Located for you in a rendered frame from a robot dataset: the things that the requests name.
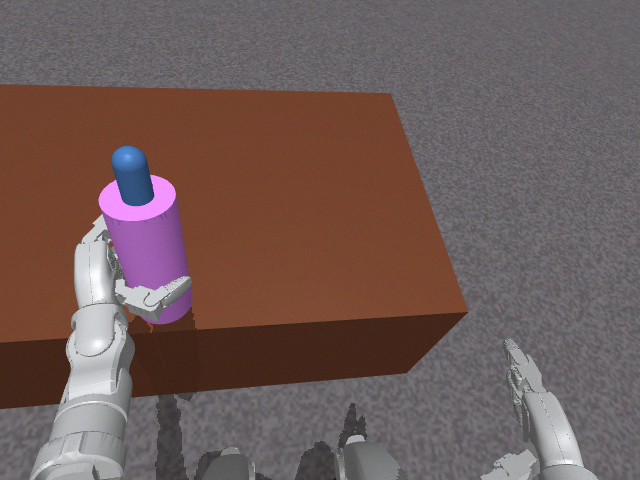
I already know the right robot hand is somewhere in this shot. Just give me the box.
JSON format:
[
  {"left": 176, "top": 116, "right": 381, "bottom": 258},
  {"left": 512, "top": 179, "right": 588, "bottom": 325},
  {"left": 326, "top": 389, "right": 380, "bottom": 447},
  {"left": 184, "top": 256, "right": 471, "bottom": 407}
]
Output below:
[{"left": 480, "top": 338, "right": 584, "bottom": 480}]

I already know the left robot hand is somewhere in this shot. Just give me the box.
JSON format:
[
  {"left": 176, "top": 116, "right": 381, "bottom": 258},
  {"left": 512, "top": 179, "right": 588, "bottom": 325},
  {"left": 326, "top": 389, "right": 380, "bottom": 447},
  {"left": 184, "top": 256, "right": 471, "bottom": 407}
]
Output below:
[{"left": 74, "top": 215, "right": 192, "bottom": 322}]

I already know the right robot arm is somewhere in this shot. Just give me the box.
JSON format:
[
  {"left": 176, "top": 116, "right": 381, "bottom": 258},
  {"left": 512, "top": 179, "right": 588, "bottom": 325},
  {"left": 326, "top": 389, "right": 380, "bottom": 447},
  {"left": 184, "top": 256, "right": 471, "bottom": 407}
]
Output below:
[{"left": 538, "top": 464, "right": 598, "bottom": 480}]

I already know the left robot arm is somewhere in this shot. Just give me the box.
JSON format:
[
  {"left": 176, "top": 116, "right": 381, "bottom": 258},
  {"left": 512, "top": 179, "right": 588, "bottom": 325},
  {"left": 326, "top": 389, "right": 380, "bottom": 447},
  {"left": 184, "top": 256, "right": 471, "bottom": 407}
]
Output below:
[{"left": 29, "top": 303, "right": 135, "bottom": 480}]

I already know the bottle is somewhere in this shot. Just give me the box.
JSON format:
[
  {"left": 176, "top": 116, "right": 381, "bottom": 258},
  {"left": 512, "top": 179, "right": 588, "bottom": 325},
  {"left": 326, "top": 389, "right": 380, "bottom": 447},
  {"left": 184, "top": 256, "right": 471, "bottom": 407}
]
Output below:
[{"left": 99, "top": 146, "right": 193, "bottom": 324}]

